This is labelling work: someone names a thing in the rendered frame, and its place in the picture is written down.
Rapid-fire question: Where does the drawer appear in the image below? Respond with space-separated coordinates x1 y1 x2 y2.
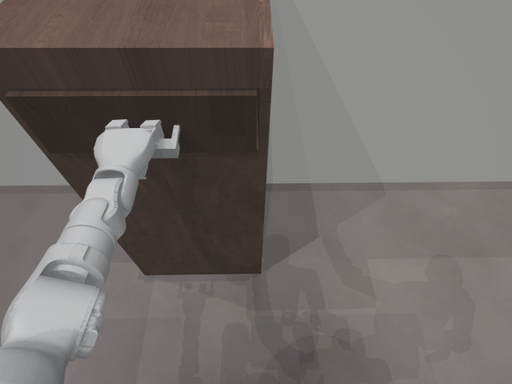
5 88 257 154

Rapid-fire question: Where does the left robot upper arm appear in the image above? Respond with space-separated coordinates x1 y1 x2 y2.
0 275 107 384

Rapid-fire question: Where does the cabinet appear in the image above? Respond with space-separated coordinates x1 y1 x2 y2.
0 0 274 275

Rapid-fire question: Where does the handle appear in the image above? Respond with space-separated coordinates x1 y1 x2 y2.
105 125 180 158

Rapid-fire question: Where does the left robot forearm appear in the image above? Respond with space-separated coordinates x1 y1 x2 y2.
1 165 138 347

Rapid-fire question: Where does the robot left hand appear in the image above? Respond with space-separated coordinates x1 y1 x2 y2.
94 119 164 180

